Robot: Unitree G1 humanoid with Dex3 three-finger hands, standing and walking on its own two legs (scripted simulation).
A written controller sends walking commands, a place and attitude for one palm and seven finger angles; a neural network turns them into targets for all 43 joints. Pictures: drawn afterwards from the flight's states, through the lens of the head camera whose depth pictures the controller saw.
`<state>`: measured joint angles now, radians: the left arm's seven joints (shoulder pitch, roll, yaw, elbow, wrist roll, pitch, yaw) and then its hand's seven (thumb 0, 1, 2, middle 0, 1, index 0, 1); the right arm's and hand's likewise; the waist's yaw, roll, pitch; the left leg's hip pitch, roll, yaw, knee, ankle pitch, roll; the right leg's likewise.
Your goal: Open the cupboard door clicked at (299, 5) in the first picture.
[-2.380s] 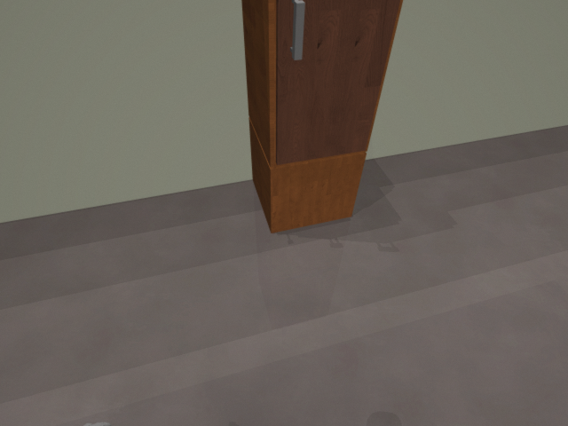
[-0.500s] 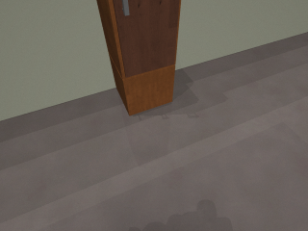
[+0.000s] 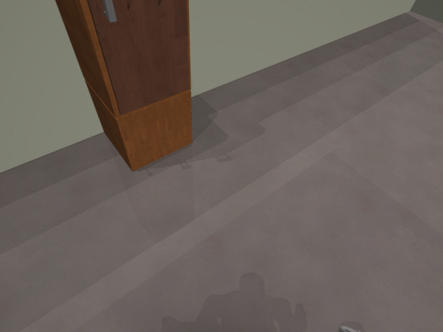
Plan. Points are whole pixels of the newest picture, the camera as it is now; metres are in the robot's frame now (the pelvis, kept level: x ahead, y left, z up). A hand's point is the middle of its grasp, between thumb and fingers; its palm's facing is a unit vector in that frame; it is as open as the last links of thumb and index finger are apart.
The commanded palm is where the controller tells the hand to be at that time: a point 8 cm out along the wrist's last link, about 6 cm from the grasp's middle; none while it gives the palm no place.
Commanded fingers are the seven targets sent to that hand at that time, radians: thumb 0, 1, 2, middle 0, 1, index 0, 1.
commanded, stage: walk to a spot facing it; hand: left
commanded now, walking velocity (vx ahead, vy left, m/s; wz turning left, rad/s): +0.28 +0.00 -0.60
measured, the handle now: out of the picture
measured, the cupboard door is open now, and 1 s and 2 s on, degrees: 0 0 0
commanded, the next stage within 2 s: turn to face it in 1.34 s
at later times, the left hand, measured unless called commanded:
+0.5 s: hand (214, 259) +0.31 +0.04 -0.17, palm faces -0.43 -0.89 -0.17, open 7.4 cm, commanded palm none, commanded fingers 0.00 0.90 0.90 -0.20 -0.30 -0.20 -0.30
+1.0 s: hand (206, 237) +0.37 +0.06 -0.19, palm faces -0.42 -0.89 -0.16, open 7.3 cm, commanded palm none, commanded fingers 0.00 0.90 0.90 -0.20 -0.30 -0.20 -0.30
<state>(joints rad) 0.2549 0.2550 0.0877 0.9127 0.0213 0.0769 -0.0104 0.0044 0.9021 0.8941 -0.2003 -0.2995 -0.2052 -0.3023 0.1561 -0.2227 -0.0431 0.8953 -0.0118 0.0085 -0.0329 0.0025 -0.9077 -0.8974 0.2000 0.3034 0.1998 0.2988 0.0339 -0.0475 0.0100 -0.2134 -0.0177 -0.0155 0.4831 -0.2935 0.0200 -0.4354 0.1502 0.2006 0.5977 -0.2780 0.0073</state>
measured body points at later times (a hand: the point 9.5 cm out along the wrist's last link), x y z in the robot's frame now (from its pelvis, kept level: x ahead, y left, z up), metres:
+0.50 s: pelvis +0.09 -0.07 -0.02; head +0.14 -0.08 +0.42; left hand +0.33 +0.09 -0.16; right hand -0.12 -0.24 -0.15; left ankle -0.02 +0.11 -0.70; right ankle +0.12 -0.19 -0.74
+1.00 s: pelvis +0.28 -0.11 +0.00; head +0.30 -0.08 +0.45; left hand +0.39 +0.11 -0.17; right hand +0.23 -0.34 -0.13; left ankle +0.35 -0.05 -0.74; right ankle +0.16 -0.19 -0.65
